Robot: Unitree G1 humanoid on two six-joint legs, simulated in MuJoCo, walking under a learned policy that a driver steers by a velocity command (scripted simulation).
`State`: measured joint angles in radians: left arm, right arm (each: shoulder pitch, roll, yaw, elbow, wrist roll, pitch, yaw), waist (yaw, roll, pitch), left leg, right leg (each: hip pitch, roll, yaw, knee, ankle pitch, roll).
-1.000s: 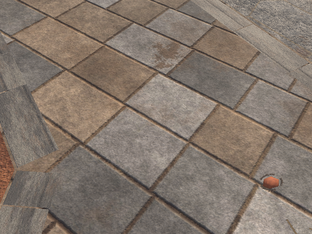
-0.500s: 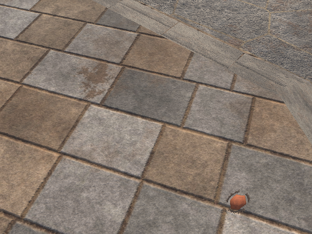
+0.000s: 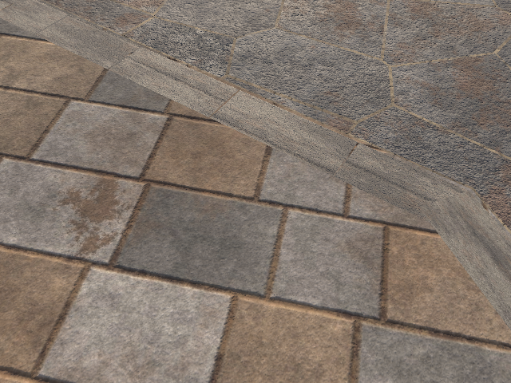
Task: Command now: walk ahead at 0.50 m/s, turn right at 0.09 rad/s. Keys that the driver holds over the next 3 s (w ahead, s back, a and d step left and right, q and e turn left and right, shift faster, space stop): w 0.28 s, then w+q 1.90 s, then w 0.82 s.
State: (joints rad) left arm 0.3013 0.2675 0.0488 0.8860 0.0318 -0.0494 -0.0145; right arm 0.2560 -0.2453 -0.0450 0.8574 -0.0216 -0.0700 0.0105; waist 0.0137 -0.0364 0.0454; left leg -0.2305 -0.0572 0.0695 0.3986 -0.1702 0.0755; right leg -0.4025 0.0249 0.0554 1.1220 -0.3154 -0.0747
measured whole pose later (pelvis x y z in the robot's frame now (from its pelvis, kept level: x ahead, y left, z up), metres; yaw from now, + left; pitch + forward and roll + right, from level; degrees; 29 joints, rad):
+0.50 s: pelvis +0.26 -0.05 +0.00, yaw +4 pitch +0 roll +0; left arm 0.17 0.22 0.03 0.86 0.03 -0.08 0.00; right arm 0.36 -0.24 -0.05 0.95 -0.02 -0.04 0.01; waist -0.03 0.03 0.04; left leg -0.37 0.02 0.00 1.10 -0.33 0.08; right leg -0.27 0.02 -0.13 0.43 -0.17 -0.07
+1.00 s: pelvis +0.51 +0.02 -0.02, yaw +21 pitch +0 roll +0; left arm 0.33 0.22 0.04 0.93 0.01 -0.06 0.00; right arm 0.13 -0.25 -0.07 0.83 -0.03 -0.02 0.02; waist 0.02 0.00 0.07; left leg -0.38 -0.09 0.10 0.59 -0.22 0.15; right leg -0.25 -0.06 -0.10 1.20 -0.42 -0.01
